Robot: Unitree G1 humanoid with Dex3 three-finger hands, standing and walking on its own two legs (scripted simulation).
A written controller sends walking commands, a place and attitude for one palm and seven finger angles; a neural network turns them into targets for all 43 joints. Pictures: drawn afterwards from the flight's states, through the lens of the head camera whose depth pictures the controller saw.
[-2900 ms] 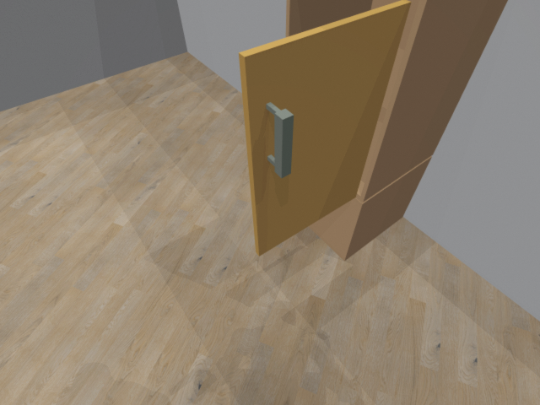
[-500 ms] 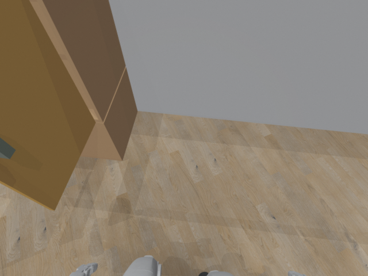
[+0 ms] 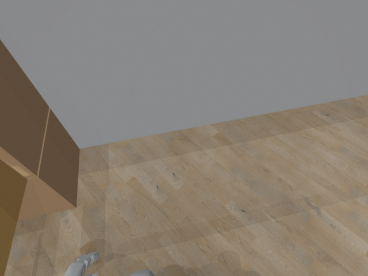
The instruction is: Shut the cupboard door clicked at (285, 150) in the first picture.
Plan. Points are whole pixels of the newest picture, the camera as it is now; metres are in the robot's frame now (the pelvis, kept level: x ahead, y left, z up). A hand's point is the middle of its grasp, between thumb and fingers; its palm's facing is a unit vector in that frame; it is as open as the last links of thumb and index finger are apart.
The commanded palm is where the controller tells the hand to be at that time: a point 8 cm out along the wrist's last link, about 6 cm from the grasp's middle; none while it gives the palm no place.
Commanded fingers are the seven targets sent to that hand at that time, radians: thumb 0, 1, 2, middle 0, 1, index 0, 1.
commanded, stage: walk to a spot facing it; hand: left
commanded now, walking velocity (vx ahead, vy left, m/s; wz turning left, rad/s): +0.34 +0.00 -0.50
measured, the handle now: out of the picture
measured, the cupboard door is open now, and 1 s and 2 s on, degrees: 88 88 88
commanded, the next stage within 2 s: turn to face it in 0.90 s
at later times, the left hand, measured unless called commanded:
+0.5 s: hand (154, 177) +0.39 +0.11 -0.14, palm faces -0.35 -0.92 -0.17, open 7.4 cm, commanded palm none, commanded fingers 0.00 0.90 0.90 -0.20 -0.30 -0.20 -0.30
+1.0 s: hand (167, 156) +0.49 +0.08 -0.18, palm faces -0.33 -0.93 -0.19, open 7.3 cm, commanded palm none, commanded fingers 0.00 0.90 0.90 -0.20 -0.30 -0.20 -0.30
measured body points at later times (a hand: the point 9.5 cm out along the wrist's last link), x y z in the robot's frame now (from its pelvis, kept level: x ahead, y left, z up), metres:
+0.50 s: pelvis +0.21 -0.02 +0.01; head +0.27 -0.04 +0.46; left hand +0.41 +0.16 -0.13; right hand +0.08 -0.22 -0.13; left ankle +0.13 +0.13 -0.72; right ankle +0.24 -0.15 -0.70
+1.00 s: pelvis +0.46 -0.11 +0.00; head +0.49 -0.11 +0.44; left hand +0.51 +0.13 -0.16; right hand +0.49 -0.38 -0.13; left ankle +0.58 -0.05 -0.73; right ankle +0.28 -0.15 -0.68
